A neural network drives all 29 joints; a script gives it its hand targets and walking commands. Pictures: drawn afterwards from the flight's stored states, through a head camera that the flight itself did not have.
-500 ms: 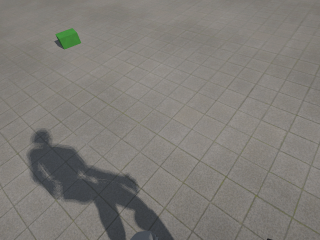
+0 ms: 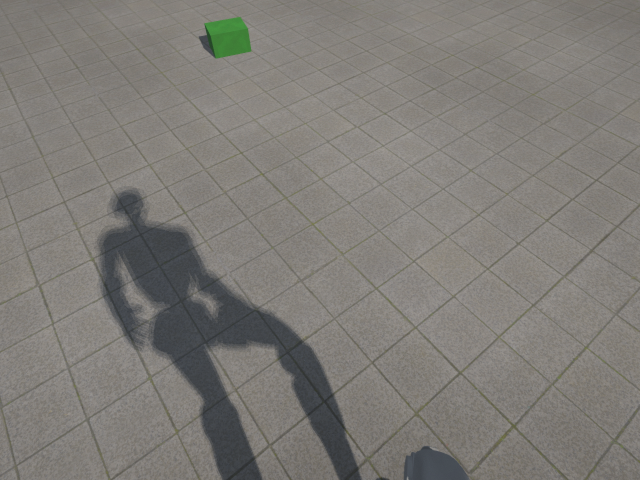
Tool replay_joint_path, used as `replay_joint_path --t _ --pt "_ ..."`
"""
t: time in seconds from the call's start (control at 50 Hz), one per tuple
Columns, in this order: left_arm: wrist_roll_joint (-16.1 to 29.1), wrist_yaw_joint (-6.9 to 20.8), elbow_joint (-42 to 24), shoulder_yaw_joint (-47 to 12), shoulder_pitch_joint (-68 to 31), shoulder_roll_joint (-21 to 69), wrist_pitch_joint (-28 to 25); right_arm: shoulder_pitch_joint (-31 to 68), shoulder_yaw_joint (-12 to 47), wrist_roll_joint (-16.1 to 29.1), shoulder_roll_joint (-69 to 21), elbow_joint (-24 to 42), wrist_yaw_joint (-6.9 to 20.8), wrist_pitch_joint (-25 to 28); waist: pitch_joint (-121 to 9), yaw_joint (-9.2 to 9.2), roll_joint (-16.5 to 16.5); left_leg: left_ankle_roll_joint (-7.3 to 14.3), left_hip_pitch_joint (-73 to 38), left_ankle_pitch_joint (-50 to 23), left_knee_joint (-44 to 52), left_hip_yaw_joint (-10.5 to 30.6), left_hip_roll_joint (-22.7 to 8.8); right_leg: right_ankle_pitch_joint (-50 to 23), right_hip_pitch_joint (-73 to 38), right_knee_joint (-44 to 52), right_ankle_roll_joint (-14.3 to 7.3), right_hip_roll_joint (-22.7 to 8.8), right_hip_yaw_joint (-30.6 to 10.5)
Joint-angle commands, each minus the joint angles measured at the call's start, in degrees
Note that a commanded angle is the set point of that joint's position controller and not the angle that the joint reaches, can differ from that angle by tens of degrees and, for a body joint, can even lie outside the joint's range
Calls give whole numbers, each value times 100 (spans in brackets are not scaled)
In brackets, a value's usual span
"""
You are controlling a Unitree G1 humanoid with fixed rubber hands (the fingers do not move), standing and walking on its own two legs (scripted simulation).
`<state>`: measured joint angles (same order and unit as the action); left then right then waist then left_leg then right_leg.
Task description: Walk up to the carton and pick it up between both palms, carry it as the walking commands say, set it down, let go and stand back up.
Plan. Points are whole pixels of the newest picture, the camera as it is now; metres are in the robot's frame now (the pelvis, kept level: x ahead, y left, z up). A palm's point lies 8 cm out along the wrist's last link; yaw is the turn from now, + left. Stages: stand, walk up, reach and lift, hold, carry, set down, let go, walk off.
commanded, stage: walk up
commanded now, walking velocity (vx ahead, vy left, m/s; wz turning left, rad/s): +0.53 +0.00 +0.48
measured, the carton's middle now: (228, 37) +2.70 +0.77 -0.71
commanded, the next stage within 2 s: none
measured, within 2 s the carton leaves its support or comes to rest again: neither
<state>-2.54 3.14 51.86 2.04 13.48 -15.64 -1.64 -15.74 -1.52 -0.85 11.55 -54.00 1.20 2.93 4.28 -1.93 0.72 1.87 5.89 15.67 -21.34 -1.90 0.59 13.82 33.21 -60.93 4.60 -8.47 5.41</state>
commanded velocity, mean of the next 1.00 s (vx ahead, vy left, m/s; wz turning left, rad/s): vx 0.50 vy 0.01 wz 0.22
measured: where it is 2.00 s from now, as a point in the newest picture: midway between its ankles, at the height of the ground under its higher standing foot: (290, 251)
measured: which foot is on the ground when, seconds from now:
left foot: down 0.00-0.26, up 0.28-0.76, down 0.78-1.00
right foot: up 0.00-0.24, down 0.26-0.80, up 0.82-1.00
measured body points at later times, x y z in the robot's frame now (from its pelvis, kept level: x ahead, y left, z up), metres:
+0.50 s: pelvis +0.28 -0.04 +0.00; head +0.31 -0.06 +0.44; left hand +0.26 +0.22 -0.14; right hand +0.39 -0.29 -0.16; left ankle +0.27 +0.12 -0.66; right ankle +0.31 -0.13 -0.75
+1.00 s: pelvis +0.51 +0.08 +0.00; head +0.54 +0.11 +0.45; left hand +0.51 +0.35 -0.15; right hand +0.60 -0.15 -0.14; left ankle +0.48 +0.18 -0.75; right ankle +0.57 -0.08 -0.66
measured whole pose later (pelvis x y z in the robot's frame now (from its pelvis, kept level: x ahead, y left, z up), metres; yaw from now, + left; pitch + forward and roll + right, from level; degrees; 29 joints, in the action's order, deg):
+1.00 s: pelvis +0.51 +0.08 +0.00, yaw +14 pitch +0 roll -2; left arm -1.6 2.1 55.1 2.8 12.5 -14.2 -1.4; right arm -15.3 -2.1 -1.0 11.1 -58.0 1.0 4.7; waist 3.9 -0.3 0.4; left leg 1.3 9.5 12.0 -21.5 -5.5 -2.6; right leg 11.7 30.9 -61.4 2.7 -8.0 3.8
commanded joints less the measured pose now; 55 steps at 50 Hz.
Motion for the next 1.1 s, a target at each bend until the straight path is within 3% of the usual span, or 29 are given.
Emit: replay_joint_path --t 0.0,0.14,0.16,0.18,0.22,0.24,0.26,0.28,0.34,0.36,0.38,0.4,0.44,0.48,0.54,0.62,0.7,0.74,0.76,0.78,0.8,0.82,0.84,0.88,0.9,0.92,0.98,1.06,1.08 --pt "64 1 -534 168 -648 -454 -2 -392 -248 40 986 106 -86 178 80 237 -497 671 -395 -1606 1043 1004 -1325 -483 720 549 65 -4 -150" --pt "197 30 -895 131 -1859 -154 -17 -1097 -197 -36 965 -328 -151 180 37 569 -894 464 -597 -3210 874 1060 -1344 -1220 -228 2388 -185 381 -76" --pt "201 -9 -828 122 -1756 -197 11 -1118 -192 -36 946 -346 -139 133 60 513 -990 434 -792 -3589 641 946 -1285 -1078 -260 2546 -216 371 -41" --pt "205 -60 -855 154 -1642 -222 -33 -1191 -189 5 1006 -401 -188 141 -28 428 -524 346 -690 -4063 404 918 -1263 -746 -742 2937 -249 451 -32" --pt "157 -171 -304 282 -55 -667 -140 -1129 -191 59 1044 -450 -192 112 -721 -272 -574 128 -55 -3591 -1025 604 -915 -794 -2791 3299 -443 410 1" --pt "101 -262 -20 428 866 -1046 -180 -967 -130 58 831 -209 -153 119 -1327 -582 453 41 1206 -2181 -2598 377 -475 -325 -4167 3578 -720 -464 -1003" --pt "61 -249 87 649 1577 -1596 -190 -1234 -32 120 435 -86 -174 172 -2309 -737 1611 68 2875 1293 -4655 286 227 384 -5559 4116 -1463 -1907 -3344" --pt "91 -252 117 618 1473 -1508 -186 -1093 -146 70 784 -82 -198 165 -2526 -584 1003 168 2843 1351 -5182 831 -253 233 -5235 4163 -1418 -1960 -3599" --pt "16 -294 41 388 361 -676 -336 -592 -172 -98 708 -147 -84 131 -560 -76 -110 7 2844 400 -5355 740 -781 -1403 -2990 4404 -1374 -1597 -2190" --pt "63 -268 119 298 150 -451 -395 -872 -183 -99 371 -223 -53 20 -298 230 109 -60 2292 193 -5101 787 -907 -1417 -2140 4613 -1002 -1314 -1665" --pt "70 -234 15 265 -47 -368 -422 -1172 -157 -129 310 -295 -9 -73 -338 355 386 -117 2387 39 -5031 642 -701 -1473 -2267 4709 -973 -1191 -1286" --pt "96 -204 68 261 -27 -266 -437 -1082 -170 -127 283 -285 27 -138 -196 388 629 -102 2182 -162 -4847 625 -829 -834 -1823 4848 -884 -1079 -1084" --pt "66 -221 143 200 100 -242 -434 -502 -229 -175 255 -40 82 -185 44 288 233 -150 2693 -377 -4574 482 -834 1 -1828 5149 -1034 -1095 -959" --pt "39 -237 171 225 397 -401 -411 157 -195 -116 319 217 199 -256 195 220 651 -182 2848 -561 -3884 418 -892 717 -1905 5473 -951 -1102 -821" --pt "74 -232 277 189 690 -453 -421 933 -130 -103 290 333 249 -210 421 23 103 -271 2735 -838 -2540 136 -794 196 -2008 5447 -971 -1051 -433" --pt "91 -273 414 269 1103 -614 -328 1503 -106 -51 385 469 315 -211 392 -218 622 -326 2742 -1187 -1716 -154 -638 -898 -2843 5282 -815 -1060 -164" --pt "70 -290 474 204 1268 -843 -202 1726 -78 -57 419 606 309 -168 -38 -133 851 -162 1746 -265 -1116 -496 -361 -1320 -3129 4682 -1011 -871 289" --pt "127 -272 425 155 1190 -684 -159 1143 -87 -141 421 384 247 -142 -401 311 358 -45 393 -616 -546 -714 -115 -2010 -2544 3654 -881 -787 329" --pt "182 -260 367 121 1089 -656 -170 -178 -261 -218 954 -30 148 -40 -1113 765 -120 104 -1042 -449 -413 -267 -386 -1789 -2013 2135 -681 -447 516" --pt "230 -270 239 18 1147 -164 -219 -1099 -429 -339 1524 -225 -7 32 -1845 1083 -1310 565 -2634 138 39 1813 -1923 117 -166 362 -379 263 637" --pt "237 -291 -148 69 845 -389 -282 -1519 -482 -189 1793 -247 -91 19 -2192 1124 -1774 913 -2819 -170 524 3248 -2664 1558 675 -907 -499 503 -43" --pt "90 -291 76 80 734 -311 -267 -1065 -434 -141 1587 -99 -54 57 -1589 899 -860 853 -2026 -745 387 2928 -2853 1361 790 -1176 -559 99 -504" --pt "80 -276 133 33 475 -150 -216 -775 -352 -98 1295 -97 -54 128 -827 723 -233 721 -1175 -1167 472 2398 -2506 1067 568 -874 -480 -14 -525" --pt "108 -171 391 39 934 12 -109 80 -262 -55 833 -28 -72 199 -305 158 -705 224 -379 -1035 713 1227 -1706 208 331 -495 -378 -151 -489" --pt "72 -121 354 76 1056 27 -43 261 -241 -6 789 -9 -52 227 -195 28 -796 301 488 -701 974 1109 -1680 -35 -187 -275 -274 -145 -378" --pt "112 -90 281 122 778 -96 21 59 -238 -15 861 -102 -56 276 -18 50 -1104 322 534 -1095 1084 903 -1688 -238 -133 -311 -197 -88 -326" --pt "90 -94 213 174 217 -218 53 -273 -271 45 856 -258 -68 319 -48 197 -540 420 -289 -1563 1169 689 -1731 -622 565 86 -97 -160 -280" --pt "151 114 -205 82 -897 79 133 -613 -195 -34 702 -299 -67 270 314 374 -1060 310 198 -423 1467 537 -1689 -1297 433 1281 -152 -14 -154" --pt "160 108 -227 81 -1199 98 112 -669 -178 -36 723 -303 -91 278 333 431 -777 357 136 -622 1566 487 -1718 -1314 312 1604 -223 49 -141"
